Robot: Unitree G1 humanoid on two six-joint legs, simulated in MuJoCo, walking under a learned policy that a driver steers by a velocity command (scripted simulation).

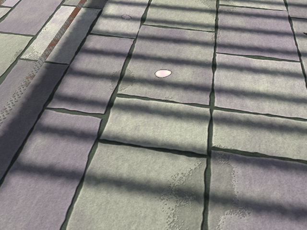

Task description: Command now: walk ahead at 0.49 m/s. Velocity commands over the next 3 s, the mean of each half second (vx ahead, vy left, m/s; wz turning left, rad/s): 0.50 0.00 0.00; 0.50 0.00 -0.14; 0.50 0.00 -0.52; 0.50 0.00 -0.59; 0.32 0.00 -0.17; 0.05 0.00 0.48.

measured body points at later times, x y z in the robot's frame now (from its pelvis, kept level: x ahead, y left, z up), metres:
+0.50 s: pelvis +0.27 -0.08 +0.00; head +0.29 -0.10 +0.45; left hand +0.33 +0.18 -0.12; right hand +0.36 -0.35 -0.14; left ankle +0.28 +0.08 -0.66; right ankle +0.29 -0.16 -0.74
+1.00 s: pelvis +0.55 -0.02 -0.01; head +0.57 -0.01 +0.44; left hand +0.59 +0.25 -0.15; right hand +0.65 -0.29 -0.12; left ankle +0.61 +0.08 -0.74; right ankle +0.45 -0.16 -0.65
